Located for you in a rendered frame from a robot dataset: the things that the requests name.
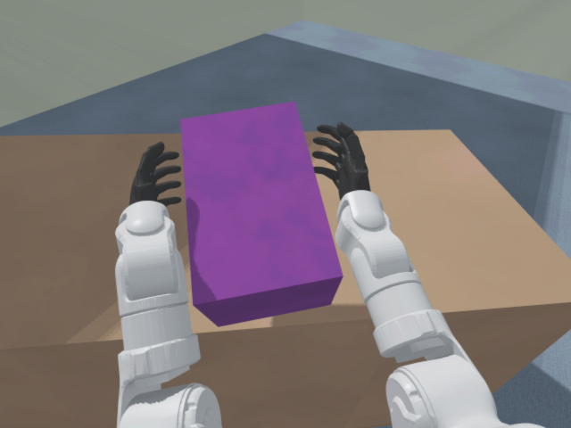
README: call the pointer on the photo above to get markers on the left robot upper arm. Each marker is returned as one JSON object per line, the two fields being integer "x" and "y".
{"x": 191, "y": 405}

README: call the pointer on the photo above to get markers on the robot left forearm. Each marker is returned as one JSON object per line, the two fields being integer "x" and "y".
{"x": 152, "y": 294}

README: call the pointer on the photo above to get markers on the right robot upper arm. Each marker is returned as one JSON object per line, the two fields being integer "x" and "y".
{"x": 444, "y": 392}

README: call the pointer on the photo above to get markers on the pedestal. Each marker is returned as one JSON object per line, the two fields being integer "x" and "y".
{"x": 502, "y": 285}

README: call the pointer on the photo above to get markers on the robot right forearm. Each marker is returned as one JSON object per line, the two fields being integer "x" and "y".
{"x": 407, "y": 326}

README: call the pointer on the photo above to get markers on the right robot hand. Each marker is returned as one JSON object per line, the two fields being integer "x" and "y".
{"x": 352, "y": 171}

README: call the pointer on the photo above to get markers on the left robot hand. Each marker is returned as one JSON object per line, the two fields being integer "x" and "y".
{"x": 144, "y": 187}

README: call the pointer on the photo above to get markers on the carton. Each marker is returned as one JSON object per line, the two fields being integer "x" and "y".
{"x": 259, "y": 240}

